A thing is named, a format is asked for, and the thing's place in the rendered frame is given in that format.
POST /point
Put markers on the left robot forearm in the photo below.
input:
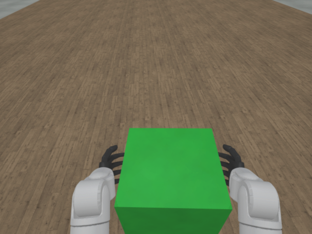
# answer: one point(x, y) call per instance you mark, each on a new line
point(90, 212)

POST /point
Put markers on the right robot hand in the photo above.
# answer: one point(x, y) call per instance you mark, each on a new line
point(234, 161)

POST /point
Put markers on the right robot forearm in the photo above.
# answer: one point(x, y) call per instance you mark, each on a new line
point(258, 203)

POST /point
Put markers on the carton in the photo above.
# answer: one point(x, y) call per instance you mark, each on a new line
point(171, 182)

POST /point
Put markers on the left robot hand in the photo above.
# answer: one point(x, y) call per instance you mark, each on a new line
point(107, 159)

